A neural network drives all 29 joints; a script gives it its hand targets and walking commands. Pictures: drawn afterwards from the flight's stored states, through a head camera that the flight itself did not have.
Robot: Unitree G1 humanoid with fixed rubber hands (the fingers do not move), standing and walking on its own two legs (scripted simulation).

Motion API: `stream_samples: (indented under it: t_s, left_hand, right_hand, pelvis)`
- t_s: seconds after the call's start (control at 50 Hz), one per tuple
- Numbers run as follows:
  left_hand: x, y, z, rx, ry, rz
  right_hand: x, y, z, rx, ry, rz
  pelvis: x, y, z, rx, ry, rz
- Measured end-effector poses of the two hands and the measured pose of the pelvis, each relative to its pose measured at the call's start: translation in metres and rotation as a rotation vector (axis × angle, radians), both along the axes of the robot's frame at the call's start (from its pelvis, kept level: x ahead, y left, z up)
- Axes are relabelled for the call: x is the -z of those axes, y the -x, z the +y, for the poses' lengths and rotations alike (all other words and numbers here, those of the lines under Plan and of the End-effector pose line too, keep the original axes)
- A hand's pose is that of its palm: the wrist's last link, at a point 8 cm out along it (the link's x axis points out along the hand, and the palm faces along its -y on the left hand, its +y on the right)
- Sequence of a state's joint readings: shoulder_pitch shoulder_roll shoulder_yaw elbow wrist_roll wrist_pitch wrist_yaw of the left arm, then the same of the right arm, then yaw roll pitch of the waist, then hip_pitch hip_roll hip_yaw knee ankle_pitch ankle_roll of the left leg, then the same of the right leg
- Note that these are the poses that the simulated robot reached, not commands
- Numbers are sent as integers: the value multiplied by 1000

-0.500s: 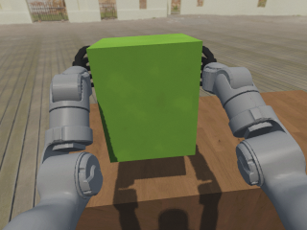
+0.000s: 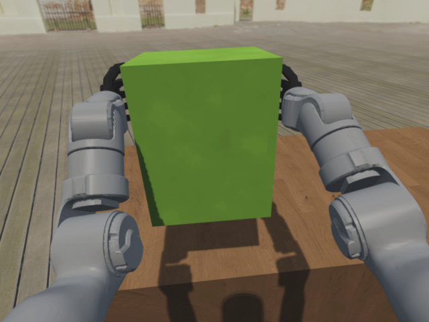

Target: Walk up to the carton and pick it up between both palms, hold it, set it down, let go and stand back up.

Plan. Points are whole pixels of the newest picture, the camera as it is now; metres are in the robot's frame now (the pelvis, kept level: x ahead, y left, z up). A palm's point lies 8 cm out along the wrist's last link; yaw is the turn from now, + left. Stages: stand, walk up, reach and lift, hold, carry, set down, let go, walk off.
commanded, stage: hold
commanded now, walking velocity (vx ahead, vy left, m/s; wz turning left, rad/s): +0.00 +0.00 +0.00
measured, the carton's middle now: (205, 132) +0.38 +0.00 +0.27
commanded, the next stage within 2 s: none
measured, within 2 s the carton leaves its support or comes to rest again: neither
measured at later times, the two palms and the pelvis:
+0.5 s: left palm (113, 105) +0.38 +0.15 +0.33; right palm (290, 102) +0.37 -0.15 +0.32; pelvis +0.00 +0.00 +0.00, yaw +0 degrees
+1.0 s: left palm (113, 105) +0.38 +0.15 +0.33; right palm (291, 102) +0.37 -0.15 +0.32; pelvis +0.00 +0.00 +0.00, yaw +0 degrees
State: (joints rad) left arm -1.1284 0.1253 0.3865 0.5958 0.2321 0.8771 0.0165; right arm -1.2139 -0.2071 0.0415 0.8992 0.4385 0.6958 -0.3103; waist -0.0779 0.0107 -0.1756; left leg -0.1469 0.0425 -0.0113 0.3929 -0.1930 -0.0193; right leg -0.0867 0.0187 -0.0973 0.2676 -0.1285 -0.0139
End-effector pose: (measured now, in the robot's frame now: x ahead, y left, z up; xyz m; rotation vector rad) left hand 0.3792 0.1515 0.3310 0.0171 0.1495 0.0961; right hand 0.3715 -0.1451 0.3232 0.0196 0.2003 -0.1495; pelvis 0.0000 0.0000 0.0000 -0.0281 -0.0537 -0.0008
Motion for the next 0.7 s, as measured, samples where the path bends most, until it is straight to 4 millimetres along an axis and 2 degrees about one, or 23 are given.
stream_samples:
  t_s: [0.7]
  left_hand:
    - [-1, -1, 1, 0, 0, -5]
  right_hand:
    - [-1, -1, 1, 0, 0, 1]
  pelvis:
    - [0, -2, 1, 0, 1, 0]
